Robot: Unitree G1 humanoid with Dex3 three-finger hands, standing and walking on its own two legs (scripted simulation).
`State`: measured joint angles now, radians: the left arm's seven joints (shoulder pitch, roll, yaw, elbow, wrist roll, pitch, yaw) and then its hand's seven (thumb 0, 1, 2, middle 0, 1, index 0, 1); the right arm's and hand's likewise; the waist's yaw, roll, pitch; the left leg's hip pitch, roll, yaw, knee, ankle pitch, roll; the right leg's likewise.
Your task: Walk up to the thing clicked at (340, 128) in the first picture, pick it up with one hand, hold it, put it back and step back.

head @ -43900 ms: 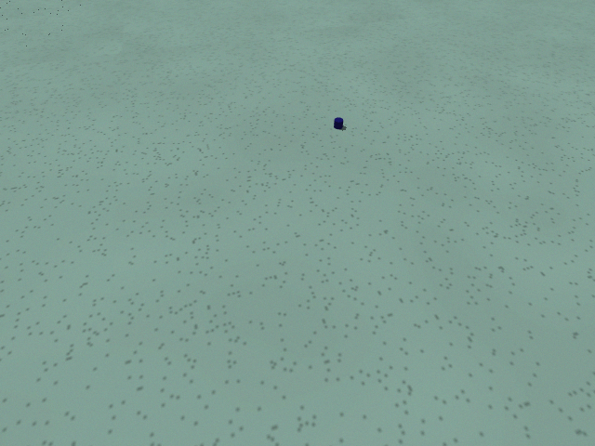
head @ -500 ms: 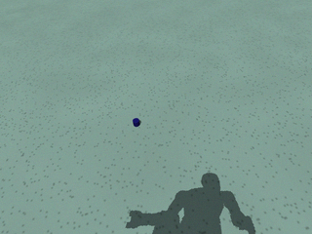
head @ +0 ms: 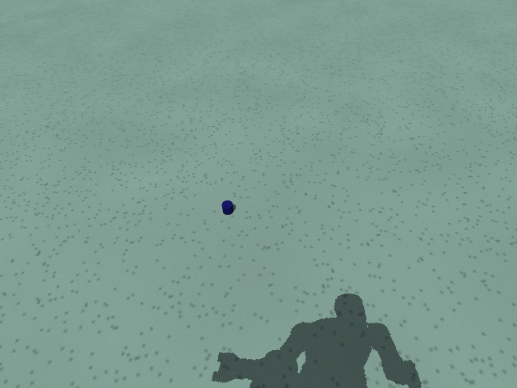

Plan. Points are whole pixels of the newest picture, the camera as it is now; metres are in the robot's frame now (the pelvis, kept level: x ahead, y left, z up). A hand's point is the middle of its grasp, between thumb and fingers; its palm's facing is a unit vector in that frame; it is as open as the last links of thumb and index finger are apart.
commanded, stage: step back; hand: left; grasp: from above
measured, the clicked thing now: (227, 207) +1.06 +0.24 -0.74
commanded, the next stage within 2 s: stand in 0.38 s
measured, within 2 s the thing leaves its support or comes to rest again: neither
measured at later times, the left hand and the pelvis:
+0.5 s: hand out of the picture +0.11 +0.29 -0.15, palm faces -0.01 -0.93 -0.36, open 7.4 cm; pelvis +0.04 +0.03 +0.00, yaw +0 degrees
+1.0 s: hand out of the picture +0.10 +0.27 -0.14, palm faces -0.06 -0.94 -0.33, open 7.4 cm; pelvis +0.03 +0.02 +0.02, yaw -1 degrees
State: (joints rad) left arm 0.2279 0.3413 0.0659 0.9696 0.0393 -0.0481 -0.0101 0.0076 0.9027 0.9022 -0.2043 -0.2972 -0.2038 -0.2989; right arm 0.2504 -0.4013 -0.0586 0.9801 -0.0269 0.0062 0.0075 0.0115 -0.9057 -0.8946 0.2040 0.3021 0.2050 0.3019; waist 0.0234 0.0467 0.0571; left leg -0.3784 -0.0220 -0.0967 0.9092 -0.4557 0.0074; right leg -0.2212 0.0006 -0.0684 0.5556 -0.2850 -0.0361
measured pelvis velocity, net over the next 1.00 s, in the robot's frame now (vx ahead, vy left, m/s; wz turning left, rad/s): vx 0.03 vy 0.02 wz -0.01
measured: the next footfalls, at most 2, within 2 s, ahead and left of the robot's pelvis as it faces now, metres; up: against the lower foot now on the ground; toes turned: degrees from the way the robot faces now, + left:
left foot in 0.16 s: +0.11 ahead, +0.15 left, +0.00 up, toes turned +1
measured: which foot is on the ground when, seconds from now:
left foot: up 0.00-0.14, down 0.16-1.00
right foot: down 0.00-1.00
